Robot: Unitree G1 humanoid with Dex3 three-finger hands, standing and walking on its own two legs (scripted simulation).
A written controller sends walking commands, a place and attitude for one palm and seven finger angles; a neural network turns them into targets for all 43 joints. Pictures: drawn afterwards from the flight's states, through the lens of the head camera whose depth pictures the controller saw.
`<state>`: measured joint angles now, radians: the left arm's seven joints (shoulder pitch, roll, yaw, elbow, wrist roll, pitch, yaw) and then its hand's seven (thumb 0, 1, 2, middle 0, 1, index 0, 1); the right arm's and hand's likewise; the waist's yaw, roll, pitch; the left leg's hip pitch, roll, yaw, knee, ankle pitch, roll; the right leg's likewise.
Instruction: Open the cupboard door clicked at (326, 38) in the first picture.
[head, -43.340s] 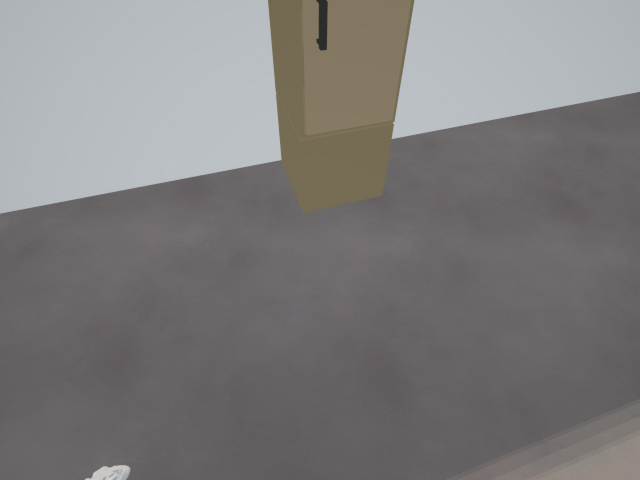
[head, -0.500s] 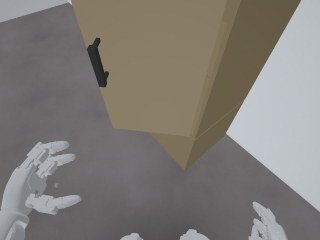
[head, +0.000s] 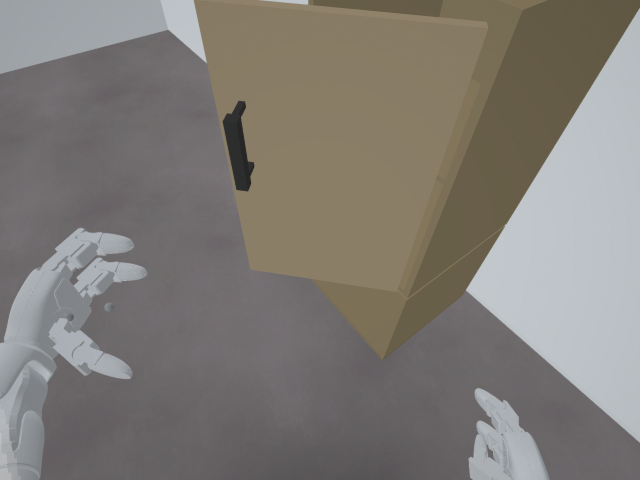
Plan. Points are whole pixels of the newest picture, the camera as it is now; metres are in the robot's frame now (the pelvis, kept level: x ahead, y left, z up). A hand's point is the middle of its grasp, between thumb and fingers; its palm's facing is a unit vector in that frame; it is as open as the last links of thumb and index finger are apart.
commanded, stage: raise the hand with hooked fingers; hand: left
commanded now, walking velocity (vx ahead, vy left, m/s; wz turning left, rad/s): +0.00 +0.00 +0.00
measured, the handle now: (241, 147) +0.57 +0.18 +0.08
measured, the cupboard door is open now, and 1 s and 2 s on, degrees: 43 43 43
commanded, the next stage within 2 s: move the hooked fingers beside the handle in 0.60 s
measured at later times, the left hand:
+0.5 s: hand (112, 283) +0.30 +0.27 +0.09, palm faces -0.04 -1.00 -0.03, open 14.0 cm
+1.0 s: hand (134, 260) +0.33 +0.25 +0.10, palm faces -0.05 -1.00 -0.02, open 14.0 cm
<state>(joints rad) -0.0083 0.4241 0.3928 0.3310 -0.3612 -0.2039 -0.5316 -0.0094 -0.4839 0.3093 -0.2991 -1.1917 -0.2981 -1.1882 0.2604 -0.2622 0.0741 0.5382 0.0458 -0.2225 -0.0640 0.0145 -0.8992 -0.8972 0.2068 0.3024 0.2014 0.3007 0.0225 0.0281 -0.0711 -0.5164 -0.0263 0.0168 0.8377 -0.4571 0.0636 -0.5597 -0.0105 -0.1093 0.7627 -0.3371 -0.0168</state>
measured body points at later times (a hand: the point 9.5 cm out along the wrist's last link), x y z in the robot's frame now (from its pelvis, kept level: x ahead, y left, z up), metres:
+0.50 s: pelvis +0.01 +0.00 +0.01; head +0.05 +0.00 +0.46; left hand +0.30 +0.32 +0.10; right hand +0.15 -0.25 -0.07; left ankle -0.02 +0.07 -0.70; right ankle +0.03 -0.12 -0.70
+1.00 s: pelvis +0.00 -0.02 +0.00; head +0.04 -0.01 +0.45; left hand +0.33 +0.31 +0.10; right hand +0.15 -0.27 -0.08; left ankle -0.02 +0.07 -0.70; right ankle +0.03 -0.12 -0.70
